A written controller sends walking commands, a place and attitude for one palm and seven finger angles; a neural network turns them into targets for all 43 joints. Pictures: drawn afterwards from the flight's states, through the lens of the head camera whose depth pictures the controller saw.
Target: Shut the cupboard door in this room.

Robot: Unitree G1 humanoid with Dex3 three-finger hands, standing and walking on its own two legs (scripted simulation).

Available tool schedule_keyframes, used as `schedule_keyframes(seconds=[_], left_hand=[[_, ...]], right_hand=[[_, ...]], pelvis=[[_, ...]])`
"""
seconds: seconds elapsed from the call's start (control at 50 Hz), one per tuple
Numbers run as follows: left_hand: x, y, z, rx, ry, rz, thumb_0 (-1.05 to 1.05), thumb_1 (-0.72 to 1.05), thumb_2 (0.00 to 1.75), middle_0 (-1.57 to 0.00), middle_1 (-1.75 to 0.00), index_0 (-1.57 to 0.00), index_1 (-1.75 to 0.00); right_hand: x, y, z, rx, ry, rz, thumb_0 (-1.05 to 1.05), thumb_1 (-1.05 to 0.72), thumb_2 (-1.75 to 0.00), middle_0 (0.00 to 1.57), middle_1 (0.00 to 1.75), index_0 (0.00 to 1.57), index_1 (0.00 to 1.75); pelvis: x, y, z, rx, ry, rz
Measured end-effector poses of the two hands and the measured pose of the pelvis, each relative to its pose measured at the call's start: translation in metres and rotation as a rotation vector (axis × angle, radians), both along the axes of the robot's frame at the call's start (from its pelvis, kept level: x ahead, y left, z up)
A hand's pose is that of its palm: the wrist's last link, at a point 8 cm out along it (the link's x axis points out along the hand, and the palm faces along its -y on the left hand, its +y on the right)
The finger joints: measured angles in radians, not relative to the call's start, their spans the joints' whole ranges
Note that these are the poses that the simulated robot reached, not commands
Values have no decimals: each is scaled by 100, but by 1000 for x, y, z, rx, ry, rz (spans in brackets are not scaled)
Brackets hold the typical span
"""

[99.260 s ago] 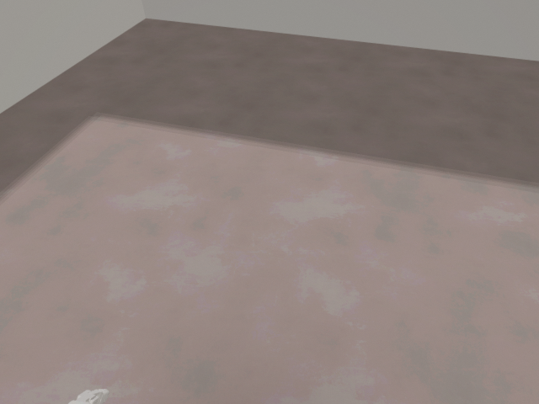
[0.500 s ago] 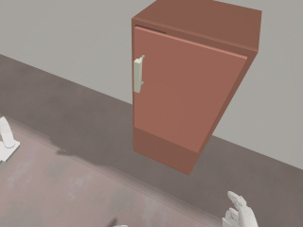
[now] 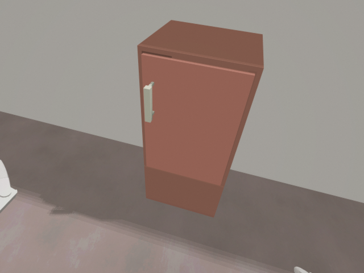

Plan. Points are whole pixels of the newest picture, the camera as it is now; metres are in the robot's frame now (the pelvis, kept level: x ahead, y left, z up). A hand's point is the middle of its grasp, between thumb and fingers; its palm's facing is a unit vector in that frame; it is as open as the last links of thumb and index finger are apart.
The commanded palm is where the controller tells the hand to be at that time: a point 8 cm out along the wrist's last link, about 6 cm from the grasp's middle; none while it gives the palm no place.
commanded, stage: stop stepping back and stand still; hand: left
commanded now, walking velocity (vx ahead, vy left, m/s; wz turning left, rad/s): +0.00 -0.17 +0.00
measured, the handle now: (150, 101) +0.73 +0.14 +0.01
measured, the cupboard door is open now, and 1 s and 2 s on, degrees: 0 0 0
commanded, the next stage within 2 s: let the arm hang, fingers relaxed in 1.04 s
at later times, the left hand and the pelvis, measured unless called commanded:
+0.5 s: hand out of the picture +0.14 +0.36 +0.17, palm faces +0.57 -0.76 -0.31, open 7.4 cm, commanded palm +0.07 +0.36 +0.19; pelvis -0.06 +0.06 +0.00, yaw +2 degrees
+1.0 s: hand out of the picture +0.17 +0.29 +0.16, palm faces +0.38 -0.78 -0.50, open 7.4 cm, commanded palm +0.11 +0.34 +0.19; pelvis -0.03 +0.04 +0.01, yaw +1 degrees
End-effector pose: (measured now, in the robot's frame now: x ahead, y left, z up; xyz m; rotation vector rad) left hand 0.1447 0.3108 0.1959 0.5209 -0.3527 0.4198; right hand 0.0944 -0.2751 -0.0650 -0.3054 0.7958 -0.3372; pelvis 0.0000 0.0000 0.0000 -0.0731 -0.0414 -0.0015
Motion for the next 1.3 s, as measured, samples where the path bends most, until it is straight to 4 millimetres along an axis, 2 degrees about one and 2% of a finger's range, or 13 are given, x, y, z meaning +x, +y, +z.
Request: schedule_keyframes(seconds=[0.08,0.14,0.26,0.34,0.46,0.6,0.74,0.84,0.96,1.14,1.2,1.26,1.3], left_hand=[[2,21,-8,-113,-7,65,1,89,90,-21,-30,-21,-30],[-5,16,-2,-137,17,33,1,89,90,-21,-30,-21,-30],[-58,-11,20,66,24,-132,1,89,90,-21,-30,-21,-30],[-75,17,22,59,-36,-60,1,88,90,-22,-30,-22,-30],[-58,78,-13,-115,-17,159,1,89,90,-21,-30,-21,-30],[-32,44,-5,-85,83,-23,2,90,90,-20,-30,-20,-30],[-17,26,19,115,101,-72,1,89,90,-21,-30,-21,-30],[-4,27,8,66,172,20,1,89,90,-21,-30,-21,-30],[-12,17,-13,11,241,18,1,89,90,-21,-30,-21,-30],[-29,42,0,12,124,58,1,88,90,-22,-30,-22,-30],[-16,54,-44,-51,296,58,0,89,90,-21,-30,-21,-30],[-15,53,-137,-207,686,77,0,90,90,-20,-30,-20,-30],[-33,37,-197,-298,936,69,0,90,90,-20,-30,-20,-30]], right_hand=[[-14,24,5,29,9,19,1,-91,-89,20,30,20,29],[-18,48,14,82,-6,82,1,-91,-89,20,30,20,29],[-12,75,5,130,-69,176,1,-90,-89,20,30,21,30],[-17,85,-1,124,-8,158,1,-90,-89,20,30,21,30],[-13,99,-7,80,-16,160,1,-90,-89,20,30,21,30],[-16,124,9,148,-34,183,1,-91,-89,20,30,21,30],[-1,109,-1,187,-18,151,1,-90,-89,20,30,21,30],[8,81,-12,194,-5,103,1,-90,-89,20,30,21,30],[15,56,-9,129,-1,67,1,-91,-89,20,30,21,30],[29,75,6,81,-41,113,1,-91,-89,20,30,20,29],[35,89,-5,138,-46,197,1,-91,-89,20,30,20,29],[32,100,-23,188,-4,227,1,-91,-89,20,30,20,30],[21,106,-33,211,36,220,1,-91,-89,20,30,20,30]], pelvis=[[-17,8,9,-2,-2,18],[-33,10,20,-4,12,36],[-61,19,3,40,32,1],[-56,31,5,33,34,16],[-59,57,0,50,30,42],[-56,57,16,57,31,17],[-37,41,13,57,58,-15],[-30,34,12,55,65,-5],[-27,34,11,64,58,5],[-29,47,12,65,34,9],[-37,55,11,59,51,25],[-46,63,7,64,59,22],[-52,66,6,69,58,17]])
